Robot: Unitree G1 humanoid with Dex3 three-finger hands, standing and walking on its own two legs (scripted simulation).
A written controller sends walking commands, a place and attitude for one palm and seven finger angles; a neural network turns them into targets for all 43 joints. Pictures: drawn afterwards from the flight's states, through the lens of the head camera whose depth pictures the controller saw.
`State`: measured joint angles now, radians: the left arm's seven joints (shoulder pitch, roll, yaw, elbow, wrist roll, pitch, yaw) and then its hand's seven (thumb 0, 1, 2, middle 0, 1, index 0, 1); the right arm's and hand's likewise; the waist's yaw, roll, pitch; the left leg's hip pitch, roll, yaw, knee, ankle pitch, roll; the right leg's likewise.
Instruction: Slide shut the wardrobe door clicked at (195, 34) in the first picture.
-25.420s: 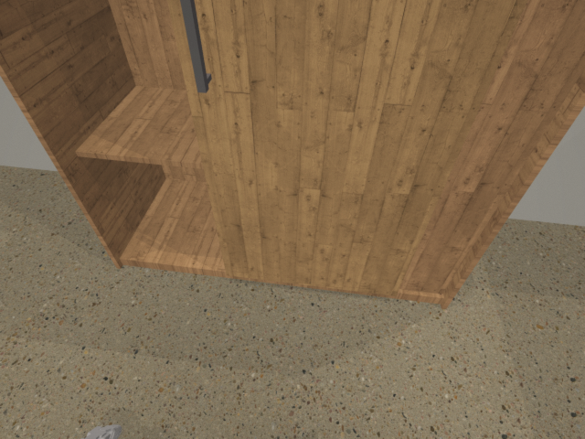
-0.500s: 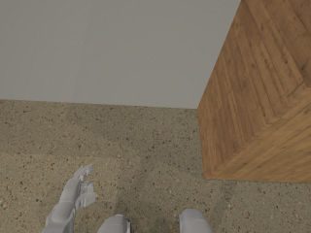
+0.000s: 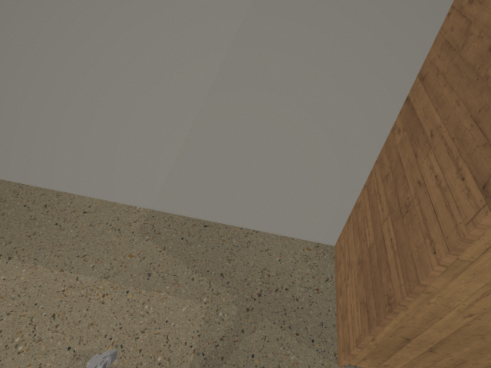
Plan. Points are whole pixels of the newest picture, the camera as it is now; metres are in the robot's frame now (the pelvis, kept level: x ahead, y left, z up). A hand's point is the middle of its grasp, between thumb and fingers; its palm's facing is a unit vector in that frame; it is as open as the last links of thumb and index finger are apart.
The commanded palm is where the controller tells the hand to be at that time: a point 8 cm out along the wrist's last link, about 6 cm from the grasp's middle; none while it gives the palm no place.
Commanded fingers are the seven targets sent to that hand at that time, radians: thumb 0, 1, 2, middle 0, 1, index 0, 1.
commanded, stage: stop walking and hold the door there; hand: right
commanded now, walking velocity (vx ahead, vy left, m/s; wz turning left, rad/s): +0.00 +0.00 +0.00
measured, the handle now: out of the picture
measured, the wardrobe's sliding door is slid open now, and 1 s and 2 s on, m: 0.00 0.00 0.00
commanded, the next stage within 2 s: loosen the grip on the handle in 1.70 s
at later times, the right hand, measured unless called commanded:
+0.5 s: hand out of the picture +0.29 -0.42 +0.20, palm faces +0.72 +0.62 -0.30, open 6.9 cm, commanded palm +0.24 -0.44 +0.18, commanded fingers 0.00 -0.90 -0.90 0.45 1.40 0.45 1.40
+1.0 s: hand out of the picture +0.29 -0.42 +0.20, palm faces +0.57 +0.80 -0.21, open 6.6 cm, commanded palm +0.24 -0.44 +0.18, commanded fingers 0.00 -0.90 -0.90 0.45 1.40 0.45 1.40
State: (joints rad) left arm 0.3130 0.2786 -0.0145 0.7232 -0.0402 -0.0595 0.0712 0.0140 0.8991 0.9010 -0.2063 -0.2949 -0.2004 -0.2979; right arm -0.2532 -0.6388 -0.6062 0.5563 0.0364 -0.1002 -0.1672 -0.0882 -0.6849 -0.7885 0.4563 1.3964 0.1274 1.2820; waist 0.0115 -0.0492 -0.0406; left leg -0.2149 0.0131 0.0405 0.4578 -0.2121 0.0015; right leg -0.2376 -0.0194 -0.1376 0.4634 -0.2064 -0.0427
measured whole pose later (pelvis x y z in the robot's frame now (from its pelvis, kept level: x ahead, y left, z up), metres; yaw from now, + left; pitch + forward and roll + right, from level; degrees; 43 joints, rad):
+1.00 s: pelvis -0.07 -0.10 +0.00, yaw -1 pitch +0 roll +1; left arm 0.23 0.22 -0.07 0.73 -0.04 -0.03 0.06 0.01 0.90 0.90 -0.21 -0.30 -0.21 -0.30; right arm -0.40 -0.48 -0.38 0.38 0.07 -0.10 -0.15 -0.11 -0.72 -0.82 0.46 1.41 0.13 1.32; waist -0.02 -0.05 0.02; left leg -0.19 -0.03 0.06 0.45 -0.27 0.03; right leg -0.30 0.01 -0.06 0.47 -0.18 -0.05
